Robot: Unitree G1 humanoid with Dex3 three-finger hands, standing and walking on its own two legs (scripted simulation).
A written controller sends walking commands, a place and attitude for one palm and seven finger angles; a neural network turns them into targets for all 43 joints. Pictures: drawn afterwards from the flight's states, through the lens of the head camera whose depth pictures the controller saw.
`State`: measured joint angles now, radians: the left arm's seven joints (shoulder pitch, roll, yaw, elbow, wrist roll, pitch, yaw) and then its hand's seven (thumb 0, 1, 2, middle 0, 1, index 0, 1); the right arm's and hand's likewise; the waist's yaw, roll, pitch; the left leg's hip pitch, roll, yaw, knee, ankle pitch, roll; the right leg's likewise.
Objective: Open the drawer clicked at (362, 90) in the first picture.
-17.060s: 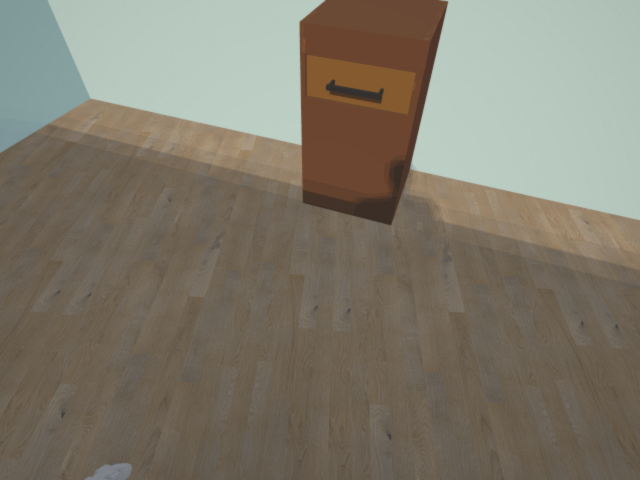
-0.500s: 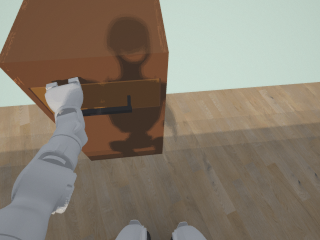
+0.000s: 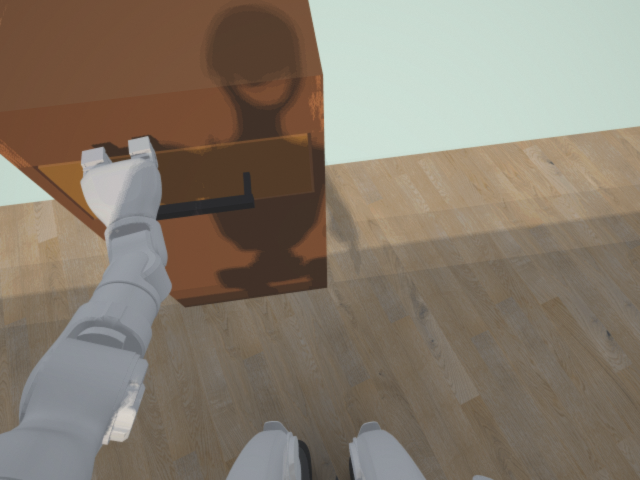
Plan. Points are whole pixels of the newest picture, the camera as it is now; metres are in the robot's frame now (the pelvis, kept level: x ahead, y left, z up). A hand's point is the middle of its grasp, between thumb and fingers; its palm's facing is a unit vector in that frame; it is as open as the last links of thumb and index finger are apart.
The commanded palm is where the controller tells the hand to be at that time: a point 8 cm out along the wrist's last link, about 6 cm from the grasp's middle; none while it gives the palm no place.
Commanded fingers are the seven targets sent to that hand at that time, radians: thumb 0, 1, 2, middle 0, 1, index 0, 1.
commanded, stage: lower the fingers behind the handle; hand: left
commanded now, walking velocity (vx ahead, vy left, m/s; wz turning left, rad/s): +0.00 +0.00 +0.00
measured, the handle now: (191, 197) +0.53 +0.18 -0.08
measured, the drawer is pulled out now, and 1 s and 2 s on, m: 0.00 0.00 0.00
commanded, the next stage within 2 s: close the thumb around the handle in 1.70 s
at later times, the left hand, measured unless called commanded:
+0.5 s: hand (219, 209) +0.49 +0.13 -0.06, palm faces +0.14 -0.03 -0.99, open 13.8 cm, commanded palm +0.47 +0.16 +0.00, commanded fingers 0.00 -0.50 0.30 -0.30 -1.20 -0.30 -1.20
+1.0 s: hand (197, 231) +0.48 +0.18 -0.10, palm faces +0.05 +0.00 -1.00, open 13.6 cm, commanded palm +0.47 +0.15 -0.03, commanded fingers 0.00 -0.50 0.30 -0.30 -1.20 -0.30 -1.20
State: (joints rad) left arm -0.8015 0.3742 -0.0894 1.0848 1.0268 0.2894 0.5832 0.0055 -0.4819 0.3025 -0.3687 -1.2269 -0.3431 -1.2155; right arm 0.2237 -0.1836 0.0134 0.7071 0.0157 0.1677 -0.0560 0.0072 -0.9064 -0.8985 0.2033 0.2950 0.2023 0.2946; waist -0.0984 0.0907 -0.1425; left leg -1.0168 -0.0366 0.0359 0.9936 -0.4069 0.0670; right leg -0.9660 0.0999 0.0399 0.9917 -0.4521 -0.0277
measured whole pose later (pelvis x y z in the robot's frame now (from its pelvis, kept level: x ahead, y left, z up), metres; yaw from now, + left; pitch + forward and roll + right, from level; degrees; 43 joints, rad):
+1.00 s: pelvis -0.01 +0.00 -0.06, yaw +0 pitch +31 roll -4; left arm -0.83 0.34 -0.07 1.13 1.17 0.07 0.64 0.00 -0.48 0.30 -0.34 -1.20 -0.33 -1.26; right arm 0.30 -0.27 -0.08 0.70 -0.06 0.09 0.01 0.00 -0.91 -0.90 0.20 0.29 0.20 0.29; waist -0.14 0.07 -0.23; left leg -1.33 -0.03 -0.01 1.30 -0.52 0.06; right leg -1.25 0.11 -0.04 1.26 -0.56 -0.04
